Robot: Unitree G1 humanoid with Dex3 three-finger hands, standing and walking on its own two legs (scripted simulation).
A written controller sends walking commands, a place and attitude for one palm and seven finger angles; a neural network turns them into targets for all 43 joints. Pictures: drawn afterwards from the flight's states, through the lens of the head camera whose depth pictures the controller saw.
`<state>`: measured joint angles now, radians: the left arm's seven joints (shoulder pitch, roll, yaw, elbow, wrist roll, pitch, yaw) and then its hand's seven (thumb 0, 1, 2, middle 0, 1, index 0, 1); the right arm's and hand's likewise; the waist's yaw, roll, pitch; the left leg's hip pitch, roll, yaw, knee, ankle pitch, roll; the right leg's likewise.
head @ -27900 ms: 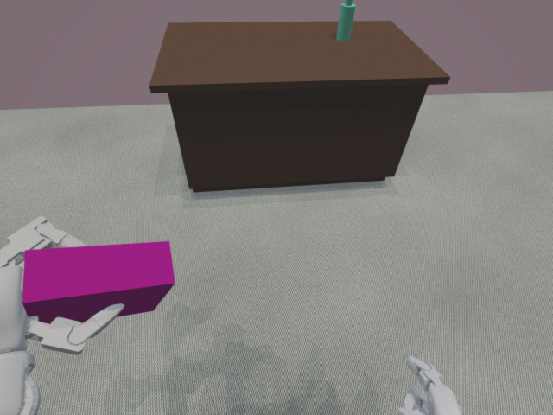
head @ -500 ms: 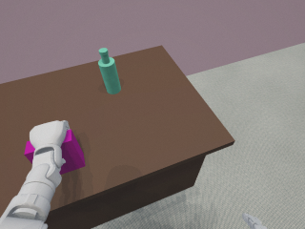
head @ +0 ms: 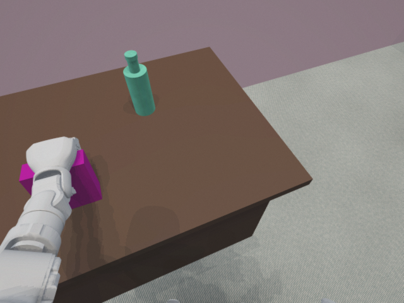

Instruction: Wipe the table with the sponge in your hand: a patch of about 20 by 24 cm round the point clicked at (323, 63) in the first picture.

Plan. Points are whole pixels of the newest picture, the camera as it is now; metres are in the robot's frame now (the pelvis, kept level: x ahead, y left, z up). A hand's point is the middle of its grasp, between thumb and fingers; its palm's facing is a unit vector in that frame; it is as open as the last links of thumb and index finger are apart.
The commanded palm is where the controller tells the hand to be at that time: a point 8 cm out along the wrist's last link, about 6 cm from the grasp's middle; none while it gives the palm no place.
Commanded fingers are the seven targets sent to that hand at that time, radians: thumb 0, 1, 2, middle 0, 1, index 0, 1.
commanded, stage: wipe forward along the first lane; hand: left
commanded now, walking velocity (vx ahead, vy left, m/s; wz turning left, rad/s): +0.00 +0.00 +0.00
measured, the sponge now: (69, 189) +0.36 +0.33 -0.04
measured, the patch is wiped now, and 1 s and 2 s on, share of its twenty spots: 0.35 0.45 0.55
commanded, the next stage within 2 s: slide across to the middle lane in 0.22 s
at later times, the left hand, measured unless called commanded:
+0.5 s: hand (64, 152) +0.43 +0.35 +0.01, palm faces -0.13 +0.03 -0.99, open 9.3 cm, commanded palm +0.42 +0.30 +0.06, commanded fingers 0.00 0.10 1.30 -1.20 -1.60 -1.20 -1.60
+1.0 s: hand (88, 145) +0.45 +0.29 +0.01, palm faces -0.11 +0.00 -0.99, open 9.3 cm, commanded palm +0.43 +0.26 +0.06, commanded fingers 0.00 0.10 1.30 -1.20 -1.60 -1.20 -1.60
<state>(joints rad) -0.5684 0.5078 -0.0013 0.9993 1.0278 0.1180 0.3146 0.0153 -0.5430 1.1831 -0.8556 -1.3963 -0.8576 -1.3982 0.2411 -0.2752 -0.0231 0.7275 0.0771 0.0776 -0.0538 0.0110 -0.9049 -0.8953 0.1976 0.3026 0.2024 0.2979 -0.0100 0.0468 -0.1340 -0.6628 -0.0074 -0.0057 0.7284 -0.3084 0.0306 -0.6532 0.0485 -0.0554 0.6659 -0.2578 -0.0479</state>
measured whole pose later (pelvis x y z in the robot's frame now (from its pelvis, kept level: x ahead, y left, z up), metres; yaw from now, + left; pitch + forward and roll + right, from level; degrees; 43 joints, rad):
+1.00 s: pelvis +0.05 +0.03 +0.01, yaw +0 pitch +14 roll -2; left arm -0.68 0.34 -0.16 1.01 1.00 0.29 0.35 0.00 -0.49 1.16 -0.80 -1.46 -0.80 -1.46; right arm 0.18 -0.24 -0.03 0.75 0.06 0.13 -0.01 0.01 -0.91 -0.90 0.20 0.30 0.20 0.30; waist 0.00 0.04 -0.14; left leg -0.55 -0.04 0.00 0.64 -0.33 0.06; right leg -0.53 0.02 -0.04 0.56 -0.28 -0.01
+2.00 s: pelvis +0.03 +0.01 +0.02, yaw +0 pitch +9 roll -1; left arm -0.41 0.22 -0.26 0.72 0.99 0.48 0.38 0.01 -0.45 1.13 -0.76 -1.50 -0.76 -1.50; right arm 0.13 -0.24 -0.01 0.71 0.08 0.19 -0.02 0.01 -0.91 -0.90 0.20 0.30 0.20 0.30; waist 0.04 0.04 -0.14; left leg -0.44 -0.03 0.01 0.59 -0.31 0.04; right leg -0.44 0.03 -0.03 0.55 -0.27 -0.03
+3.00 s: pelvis +0.02 +0.00 +0.01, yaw +0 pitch +4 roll +0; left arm -0.11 0.19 -0.38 0.37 1.02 0.55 0.33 0.02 -0.44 1.11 -0.75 -1.51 -0.79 -1.47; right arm 0.06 -0.24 0.00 0.65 0.09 0.19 0.01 0.01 -0.91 -0.90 0.20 0.30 0.20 0.30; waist 0.09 0.05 -0.12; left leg -0.37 -0.03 0.02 0.61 -0.31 0.03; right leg -0.40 0.03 -0.02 0.61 -0.29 -0.05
